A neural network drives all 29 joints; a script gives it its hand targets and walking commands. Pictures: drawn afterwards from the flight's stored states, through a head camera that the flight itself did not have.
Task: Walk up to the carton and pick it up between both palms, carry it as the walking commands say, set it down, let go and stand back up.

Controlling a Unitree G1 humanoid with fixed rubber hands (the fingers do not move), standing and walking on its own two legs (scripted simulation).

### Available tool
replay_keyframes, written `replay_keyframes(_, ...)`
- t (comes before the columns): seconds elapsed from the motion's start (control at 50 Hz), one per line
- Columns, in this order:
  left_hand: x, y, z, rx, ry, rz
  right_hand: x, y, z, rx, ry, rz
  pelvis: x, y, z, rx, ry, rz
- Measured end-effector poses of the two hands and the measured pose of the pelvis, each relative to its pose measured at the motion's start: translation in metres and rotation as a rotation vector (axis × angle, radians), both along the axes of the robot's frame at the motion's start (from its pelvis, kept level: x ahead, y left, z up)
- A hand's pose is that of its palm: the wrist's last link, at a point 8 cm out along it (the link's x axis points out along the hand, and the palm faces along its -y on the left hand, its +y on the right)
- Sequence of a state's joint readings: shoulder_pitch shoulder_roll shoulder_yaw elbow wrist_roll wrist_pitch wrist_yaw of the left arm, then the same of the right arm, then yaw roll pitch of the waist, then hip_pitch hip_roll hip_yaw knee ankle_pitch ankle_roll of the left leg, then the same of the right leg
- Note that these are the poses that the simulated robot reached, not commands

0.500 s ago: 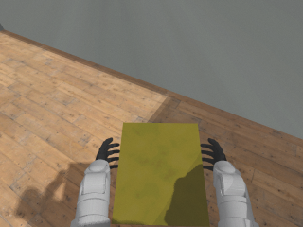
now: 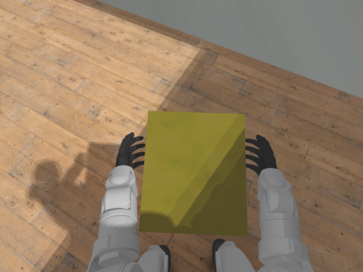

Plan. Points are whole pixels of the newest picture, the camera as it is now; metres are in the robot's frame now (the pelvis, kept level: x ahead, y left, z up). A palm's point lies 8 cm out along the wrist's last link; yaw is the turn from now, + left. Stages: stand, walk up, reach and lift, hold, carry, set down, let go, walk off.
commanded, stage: set down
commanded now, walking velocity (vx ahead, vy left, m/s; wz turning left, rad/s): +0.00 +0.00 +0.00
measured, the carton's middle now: (193, 172) +0.36 -0.01 -0.13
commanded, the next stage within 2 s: none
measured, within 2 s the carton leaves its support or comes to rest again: neither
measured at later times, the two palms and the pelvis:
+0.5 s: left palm (134, 167) +0.37 +0.14 -0.13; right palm (253, 166) +0.37 -0.18 -0.13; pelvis -0.02 -0.01 -0.07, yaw +0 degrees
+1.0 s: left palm (145, 168) +0.40 +0.13 -0.22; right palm (245, 169) +0.39 -0.18 -0.23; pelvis -0.03 -0.01 -0.16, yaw +0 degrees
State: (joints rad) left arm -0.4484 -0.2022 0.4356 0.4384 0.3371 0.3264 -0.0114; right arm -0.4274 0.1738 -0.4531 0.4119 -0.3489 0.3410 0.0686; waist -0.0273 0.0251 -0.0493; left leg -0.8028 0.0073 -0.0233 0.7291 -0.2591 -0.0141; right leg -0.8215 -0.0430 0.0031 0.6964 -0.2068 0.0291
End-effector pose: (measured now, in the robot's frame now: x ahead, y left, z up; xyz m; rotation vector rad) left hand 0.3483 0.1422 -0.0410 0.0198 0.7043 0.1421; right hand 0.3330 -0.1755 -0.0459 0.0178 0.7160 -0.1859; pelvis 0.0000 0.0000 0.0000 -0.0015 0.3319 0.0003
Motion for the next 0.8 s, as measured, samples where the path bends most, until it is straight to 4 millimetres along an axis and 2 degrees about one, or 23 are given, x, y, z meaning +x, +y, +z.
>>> replay_keyframes(0.14,0.005,-0.002,-0.026,-0.011,-0.011,0.008,0.008,-0.002,-0.026,0.009,-0.010,-0.002,-0.017,-0.004,-0.022,0.007,0.092,-0.008)
replay_keyframes(0.28,0.011,0.001,-0.047,-0.015,-0.013,0.014,0.018,0.000,-0.047,0.025,-0.014,0.004,-0.026,-0.009,-0.042,0.011,0.161,-0.010)
replay_keyframes(0.8,0.043,-0.005,-0.148,-0.023,-0.017,0.032,0.050,-0.003,-0.149,0.006,-0.019,-0.021,-0.019,-0.014,-0.119,0.012,0.440,-0.013)
